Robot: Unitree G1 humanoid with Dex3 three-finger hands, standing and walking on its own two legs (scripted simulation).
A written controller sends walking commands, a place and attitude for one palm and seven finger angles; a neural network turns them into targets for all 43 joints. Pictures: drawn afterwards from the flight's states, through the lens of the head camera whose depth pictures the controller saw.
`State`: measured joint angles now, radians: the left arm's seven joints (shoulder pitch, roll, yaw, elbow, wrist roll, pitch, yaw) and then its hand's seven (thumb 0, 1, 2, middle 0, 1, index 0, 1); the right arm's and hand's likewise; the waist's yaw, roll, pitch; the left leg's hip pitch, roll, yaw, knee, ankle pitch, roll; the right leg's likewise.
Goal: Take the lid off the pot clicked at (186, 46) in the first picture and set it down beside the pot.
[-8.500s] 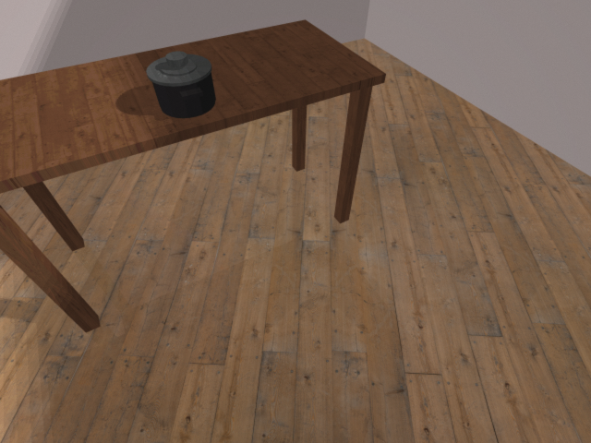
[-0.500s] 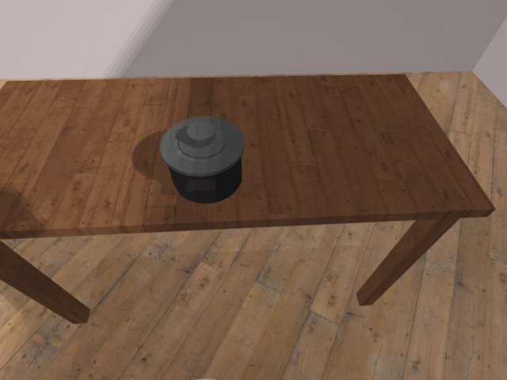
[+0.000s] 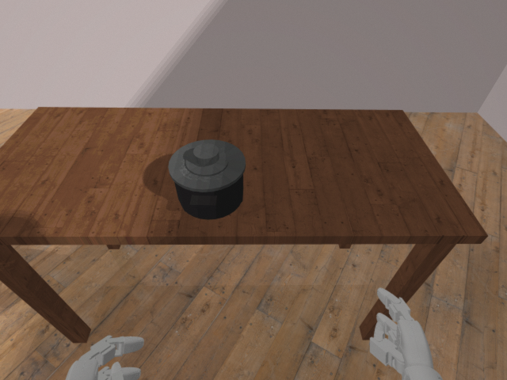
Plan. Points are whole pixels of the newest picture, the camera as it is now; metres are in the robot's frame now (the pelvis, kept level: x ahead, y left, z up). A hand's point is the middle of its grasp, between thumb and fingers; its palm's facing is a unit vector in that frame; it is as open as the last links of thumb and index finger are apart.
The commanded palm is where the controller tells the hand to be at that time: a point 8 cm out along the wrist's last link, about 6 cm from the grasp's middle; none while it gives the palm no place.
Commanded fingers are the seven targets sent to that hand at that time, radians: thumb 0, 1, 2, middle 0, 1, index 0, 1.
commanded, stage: lift the closed hand beside the body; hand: left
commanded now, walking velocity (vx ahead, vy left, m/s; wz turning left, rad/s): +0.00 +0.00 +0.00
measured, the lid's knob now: (206, 154) +0.53 +0.15 +0.07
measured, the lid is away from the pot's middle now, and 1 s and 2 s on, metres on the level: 0.00 0.00 0.00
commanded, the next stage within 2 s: raise the hand higher, near the body in 0.24 s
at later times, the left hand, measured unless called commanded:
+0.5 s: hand (116, 350) +0.16 +0.22 +0.00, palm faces +0.25 -0.89 -0.39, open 3.1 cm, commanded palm +0.11 +0.26 +0.04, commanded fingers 0.00 0.90 0.90 -1.30 -1.50 -1.30 -1.50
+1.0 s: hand (108, 307) +0.19 +0.22 +0.07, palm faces +0.30 -0.87 -0.40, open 3.1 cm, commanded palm +0.15 +0.26 +0.10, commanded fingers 0.00 0.90 0.90 -1.30 -1.50 -1.30 -1.50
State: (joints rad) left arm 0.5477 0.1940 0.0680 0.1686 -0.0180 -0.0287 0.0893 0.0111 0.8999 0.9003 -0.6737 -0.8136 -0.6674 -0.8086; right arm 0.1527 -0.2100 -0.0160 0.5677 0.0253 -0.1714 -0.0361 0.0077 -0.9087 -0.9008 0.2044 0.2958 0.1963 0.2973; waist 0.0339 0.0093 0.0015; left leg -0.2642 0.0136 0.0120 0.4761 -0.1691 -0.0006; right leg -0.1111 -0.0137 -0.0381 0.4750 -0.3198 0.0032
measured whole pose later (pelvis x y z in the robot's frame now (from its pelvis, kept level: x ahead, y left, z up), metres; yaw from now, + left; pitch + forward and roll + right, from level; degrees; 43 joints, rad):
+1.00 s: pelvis +0.05 -0.01 +0.00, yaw +0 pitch -2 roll +1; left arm 0.65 0.27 0.18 -0.30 -0.03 -0.03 0.07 0.02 0.89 0.90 -1.30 -1.50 -1.29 -1.49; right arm 0.16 -0.19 0.01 0.57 0.00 -0.10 -0.09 0.01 -0.91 -0.90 0.21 0.30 0.20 0.30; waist 0.08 0.04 0.00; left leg -0.19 0.01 0.02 0.44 -0.22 -0.01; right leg -0.02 -0.01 -0.04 0.40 -0.35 -0.01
